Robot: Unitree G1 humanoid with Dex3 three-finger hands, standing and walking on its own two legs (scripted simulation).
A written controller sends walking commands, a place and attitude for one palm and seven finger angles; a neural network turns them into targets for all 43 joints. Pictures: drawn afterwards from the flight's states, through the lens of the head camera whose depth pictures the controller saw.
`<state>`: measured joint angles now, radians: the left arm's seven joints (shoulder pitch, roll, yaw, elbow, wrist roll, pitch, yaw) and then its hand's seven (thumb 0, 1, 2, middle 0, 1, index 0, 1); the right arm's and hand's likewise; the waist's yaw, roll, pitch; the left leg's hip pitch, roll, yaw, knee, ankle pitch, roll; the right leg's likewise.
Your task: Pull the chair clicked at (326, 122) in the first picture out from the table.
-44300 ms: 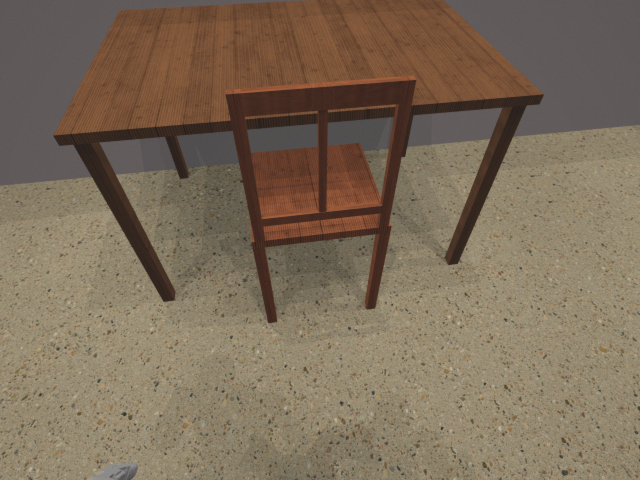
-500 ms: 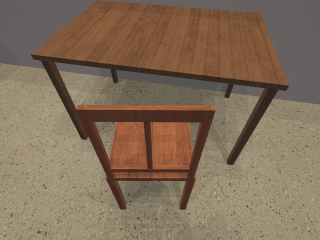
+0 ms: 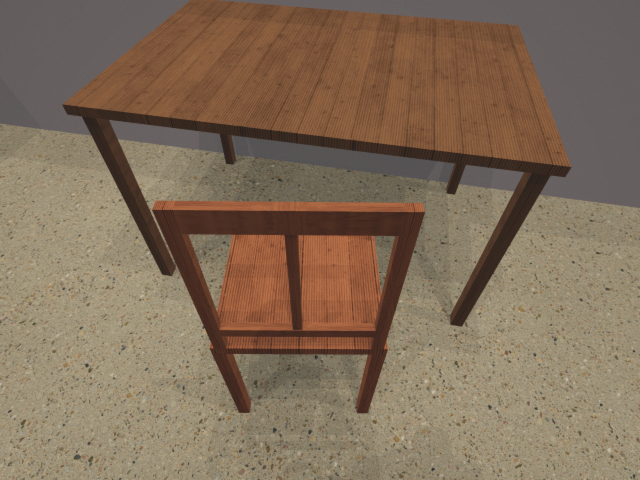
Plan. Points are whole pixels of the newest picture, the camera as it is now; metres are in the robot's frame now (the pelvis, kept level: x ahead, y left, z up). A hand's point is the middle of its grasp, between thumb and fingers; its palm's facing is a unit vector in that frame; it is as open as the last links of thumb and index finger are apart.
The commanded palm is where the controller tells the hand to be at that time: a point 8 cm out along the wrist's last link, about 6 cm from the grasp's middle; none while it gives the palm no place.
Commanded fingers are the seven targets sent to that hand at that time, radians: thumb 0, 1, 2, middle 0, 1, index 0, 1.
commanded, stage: raise the hand toward the chair's back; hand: left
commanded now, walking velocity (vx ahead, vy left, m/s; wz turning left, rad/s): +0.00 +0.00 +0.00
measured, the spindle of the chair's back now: (294, 286) +0.44 +0.08 -0.10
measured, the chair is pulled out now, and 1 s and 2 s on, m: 0.25 0.25 0.25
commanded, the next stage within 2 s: none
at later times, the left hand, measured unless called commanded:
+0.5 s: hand out of the picture +0.12 +0.20 -0.08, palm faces +0.25 -0.97 -0.05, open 10.2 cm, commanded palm +0.13 +0.24 -0.06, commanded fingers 0.00 0.25 0.62 -0.13 -0.20 -0.13 -0.20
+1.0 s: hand (175, 432) +0.18 +0.20 -0.05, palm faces +0.09 -0.99 -0.07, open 14.6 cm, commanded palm +0.16 +0.26 -0.05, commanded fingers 0.00 -0.34 0.37 -0.08 -0.11 -0.08 -0.11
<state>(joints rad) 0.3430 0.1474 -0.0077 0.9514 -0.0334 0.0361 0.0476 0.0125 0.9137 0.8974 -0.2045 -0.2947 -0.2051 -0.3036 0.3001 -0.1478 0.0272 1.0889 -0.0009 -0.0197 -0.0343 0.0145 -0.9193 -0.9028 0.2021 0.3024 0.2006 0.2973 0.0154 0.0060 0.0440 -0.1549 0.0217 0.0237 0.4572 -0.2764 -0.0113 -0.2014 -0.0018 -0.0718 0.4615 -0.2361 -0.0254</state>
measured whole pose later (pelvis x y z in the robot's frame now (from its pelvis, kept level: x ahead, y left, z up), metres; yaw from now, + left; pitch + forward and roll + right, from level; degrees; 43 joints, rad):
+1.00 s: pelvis -0.03 +0.02 -0.10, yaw +1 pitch +17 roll -2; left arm 0.44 0.20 0.12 -0.05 -0.21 -0.51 -0.15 0.00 -0.11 0.47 -0.10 -0.13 -0.10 -0.14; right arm 0.23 -0.26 -0.02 0.57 0.02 -0.18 -0.05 0.02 -0.90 -0.90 0.20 0.30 0.20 0.30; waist 0.00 0.02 -0.14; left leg -0.97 0.01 -0.02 1.24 -0.57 0.01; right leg -0.98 -0.04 -0.10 1.18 -0.51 -0.01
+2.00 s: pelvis -0.02 +0.02 -0.08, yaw +1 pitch +16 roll -2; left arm 0.27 0.25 0.21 0.12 -0.26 -0.38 -0.24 -0.01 -0.50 0.30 -0.06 -0.08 -0.06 -0.08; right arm 0.22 -0.25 0.01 0.54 0.02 -0.17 -0.05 0.02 -0.90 -0.90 0.20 0.30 0.20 0.30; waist -0.01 0.03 -0.13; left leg -0.86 0.01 -0.02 1.12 -0.54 0.02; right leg -0.87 -0.03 -0.09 1.06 -0.47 0.00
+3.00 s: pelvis -0.02 +0.02 -0.10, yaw +1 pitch +20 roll -2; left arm 0.11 0.24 0.19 0.23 -0.24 -0.42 -0.22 -0.01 -0.50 0.30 -0.06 -0.08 -0.06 -0.08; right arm 0.19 -0.25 0.00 0.56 0.01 -0.15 -0.04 0.01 -0.90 -0.90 0.21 0.30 0.20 0.30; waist -0.02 0.03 -0.14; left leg -0.99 0.01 -0.01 1.21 -0.57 0.02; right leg -1.00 -0.03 -0.09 1.16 -0.50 -0.01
